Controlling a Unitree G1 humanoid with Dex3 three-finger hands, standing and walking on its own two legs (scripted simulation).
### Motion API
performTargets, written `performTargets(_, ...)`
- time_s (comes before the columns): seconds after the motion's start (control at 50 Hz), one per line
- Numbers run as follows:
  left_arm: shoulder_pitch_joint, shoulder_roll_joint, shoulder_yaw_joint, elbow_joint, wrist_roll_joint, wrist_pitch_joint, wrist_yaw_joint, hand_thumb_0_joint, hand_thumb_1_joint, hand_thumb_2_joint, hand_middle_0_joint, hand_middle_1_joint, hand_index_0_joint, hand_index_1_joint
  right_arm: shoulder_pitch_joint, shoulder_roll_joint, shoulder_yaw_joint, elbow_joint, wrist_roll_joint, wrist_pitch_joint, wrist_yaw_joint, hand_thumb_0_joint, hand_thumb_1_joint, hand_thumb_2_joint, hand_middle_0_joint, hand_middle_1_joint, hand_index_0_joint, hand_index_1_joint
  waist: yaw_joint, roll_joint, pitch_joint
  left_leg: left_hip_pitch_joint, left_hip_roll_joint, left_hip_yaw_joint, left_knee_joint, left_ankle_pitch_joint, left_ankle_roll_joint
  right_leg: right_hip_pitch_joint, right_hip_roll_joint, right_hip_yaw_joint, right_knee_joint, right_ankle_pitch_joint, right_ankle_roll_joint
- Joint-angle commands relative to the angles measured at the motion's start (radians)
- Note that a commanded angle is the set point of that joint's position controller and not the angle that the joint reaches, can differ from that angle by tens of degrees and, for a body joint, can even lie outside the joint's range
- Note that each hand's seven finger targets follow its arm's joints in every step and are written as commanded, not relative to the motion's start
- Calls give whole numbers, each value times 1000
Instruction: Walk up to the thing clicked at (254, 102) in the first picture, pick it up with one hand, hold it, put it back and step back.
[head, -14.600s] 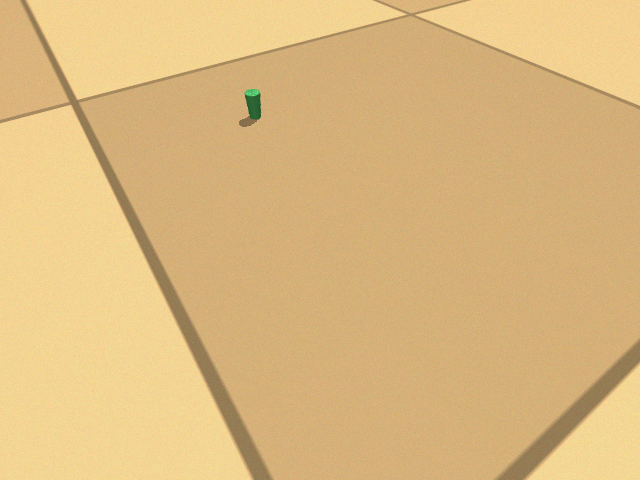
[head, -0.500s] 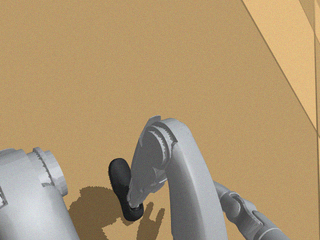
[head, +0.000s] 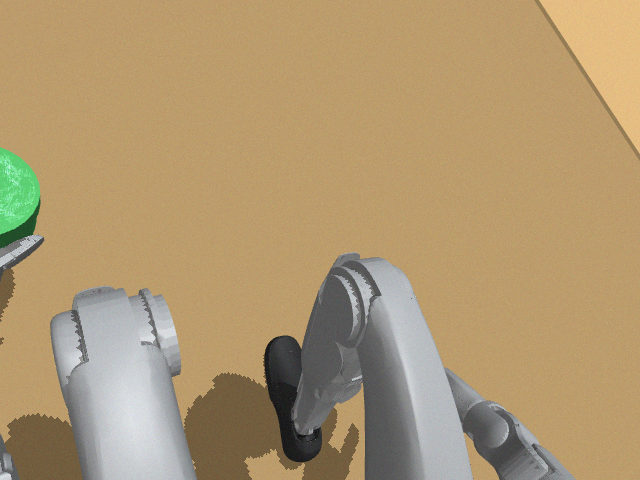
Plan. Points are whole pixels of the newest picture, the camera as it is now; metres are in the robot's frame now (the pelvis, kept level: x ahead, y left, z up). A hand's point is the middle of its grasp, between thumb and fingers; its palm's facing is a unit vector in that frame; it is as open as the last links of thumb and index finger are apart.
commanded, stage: settle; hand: left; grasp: from the side
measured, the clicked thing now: out of the picture +0.42 +0.29 -0.15
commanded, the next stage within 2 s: lift in 1.30 s
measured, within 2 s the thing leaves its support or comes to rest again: neither
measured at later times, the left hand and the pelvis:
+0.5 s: hand out of the picture +0.41 +0.30 -0.03, palm faces +0.30 -0.95 -0.06, open 11.9 cm; pelvis +0.02 -0.01 +0.03, yaw +6 degrees
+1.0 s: hand out of the picture +0.41 +0.29 +0.02, palm faces +0.31 -0.95 -0.05, open 11.9 cm; pelvis +0.03 -0.01 +0.07, yaw +9 degrees
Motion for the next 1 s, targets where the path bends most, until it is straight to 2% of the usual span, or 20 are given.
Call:
performTargets(0.0,-284,127,-10,-318,-33,-35,-26,0,116,1265,-1290,-1397,-1283,-1422,74,-312,-166,-34,46,0,-21,0,-905,-902,200,300,199,300,-40,548,-644,413,19,99,-406,31,-26,200,52,-42,-145,99,-76)
performTargets(0.06,-280,96,-7,-345,-47,8,-37,0,94,1248,-1267,-1377,-1259,-1403,107,-294,-199,-22,73,0,-26,0,-904,-902,200,300,199,300,-18,515,-663,393,9,115,-414,13,-18,178,47,-25,-160,78,-79)
performTargets(0.08,-269,55,-42,-330,-49,22,-47,0,97,1247,-1256,-1373,-1249,-1398,126,-279,-201,0,81,3,-26,0,-903,-902,200,300,199,300,-23,512,-658,393,6,119,-423,10,-18,171,44,-20,-161,70,-80)
performTargets(0.16,-284,81,-11,-386,-49,62,-70,0,48,1233,-1243,-1360,-1235,-1387,146,-264,-236,-2,110,12,-37,0,-899,-901,200,300,199,300,9,498,-711,422,3,128,-453,-6,-15,147,34,4,-175,39,-84)
performTargets(0.2,-328,41,-45,-441,-58,73,-84,0,26,1225,-1230,-1356,-1224,-1382,155,-248,-248,3,121,13,-41,0,-899,-901,200,300,199,300,9,514,-741,436,-1,141,-464,-5,-14,144,30,16,-180,34,-87)
performTargets(0.24,-307,51,-18,-440,-69,95,-93,0,49,1216,-1228,-1346,-1221,-1372,172,-240,-261,10,133,12,-47,0,-899,-901,200,300,199,300,26,498,-774,440,-7,159,-460,16,-11,156,28,30,-191,43,-88)
performTargets(0.26,-282,17,-31,-385,-73,106,-100,0,50,1207,-1211,-1331,-1203,-1358,177,-232,-258,5,137,14,-49,0,-898,-902,199,300,199,300,9,467,-775,418,-11,164,-458,20,-7,180,25,33,-200,41,-84)
performTargets(0.3,-277,41,1,-422,-81,111,-107,0,51,1205,-1205,-1326,-1196,-1353,191,-227,-274,8,148,16,-56,0,-901,-903,200,300,199,300,38,456,-814,428,-13,174,-471,42,-6,197,22,45,-207,48,-85)
performTargets(0.38,-247,8,-5,-399,-90,139,-132,0,18,1208,-1203,-1333,-1195,-1359,199,-212,-293,4,168,16,-69,0,-905,-903,200,300,199,300,45,440,-837,441,-15,193,-487,72,-4,202,16,63,-222,60,-87)
performTargets(0.46,-252,-1,18,-431,-110,145,-146,0,13,1207,-1208,-1340,-1202,-1364,221,-193,-304,9,177,10,-77,0,-910,-904,200,300,199,300,53,389,-886,411,-21,218,-477,105,5,284,12,82,-246,84,-79)
performTargets(0.48,-268,33,42,-445,-108,147,-148,0,-9,1205,-1208,-1339,-1202,-1364,227,-191,-312,14,181,9,-81,0,-912,-905,200,300,199,300,64,375,-903,411,-19,225,-470,119,8,289,13,92,-251,94,-78)
performTargets(0.52,-268,-1,22,-440,-105,157,-159,0,-19,1202,-1207,-1331,-1200,-1358,230,-185,-318,5,185,8,-84,0,-913,-905,200,300,199,300,58,374,-908,408,-19,229,-482,142,7,307,9,97,-256,110,-78)
performTargets(0.64,-279,18,60,-485,-106,174,-167,0,-38,1207,-1216,-1332,-1205,-1362,243,-171,-339,5,196,1,-95,0,-915,-906,200,300,199,300,84,359,-956,433,-20,248,-501,147,11,333,7,116,-283,102,-78)
performTargets(0.78,-236,-84,17,-412,-97,205,-166,0,-56,1213,-1210,-1334,-1199,-1365,242,-159,-359,3,203,-12,-104,0,-919,-907,200,300,199,300,71,335,-907,440,-21,254,-540,140,11,322,2,121,-317,88,-81)
performTargets(0.82,-262,-13,54,-478,-82,200,-159,0,-70,1208,-1220,-1338,-1209,-1369,248,-164,-371,3,203,-10,-108,0,-921,-907,200,300,199,300,97,355,-957,493,-19,255,-549,156,9,316,3,126,-321,92,-84)
performTargets(0.86,-311,-26,43,-542,-86,195,-159,0,-77,1219,-1237,-1353,-1226,-1384,256,-153,-372,6,201,-10,-108,0,-921,-907,200,300,199,300,95,377,-984,513,-19,256,-556,168,5,327,1,128,-317,100,-85)
performTargets(0.9,-276,-79,18,-462,-87,210,-161,0,-67,1238,-1241,-1366,-1229,-1398,258,-152,-371,11,206,-16,-107,0,-922,-908,199,300,199,300,80,380,-951,532,-19,250,-572,175,0,297,-1,124,-317,102,-88)
performTargets(0.92,-330,-46,33,-517,-84,202,-157,0,-63,1235,-1237,-1352,-1223,-1386,257,-153,-376,20,206,-18,-110,0,-920,-908,199,300,199,300,89,387,-945,533,-18,249,-578,163,0,281,-1,125,-319,92,-90)
performTargets(0.96,-244,-74,30,-407,-78,214,-157,0,-60,1241,-1226,-1356,-1214,-1388,255,-154,-376,11,206,-18,-110,0,-921,-908,199,300,199,300,83,352,-927,526,-19,246,-576,172,5,295,-3,123,-327,99,-87)
performTargets(0.98,-304,-71,25,-466,-79,205,-158,0,-49,1239,-1223,-1346,-1209,-1380,260,-153,-373,16,203,-18,-109,0,-920,-909,199,300,199,300,76,364,-948,540,-18,246,-576,190,4,305,-4,123,-324,116,-87)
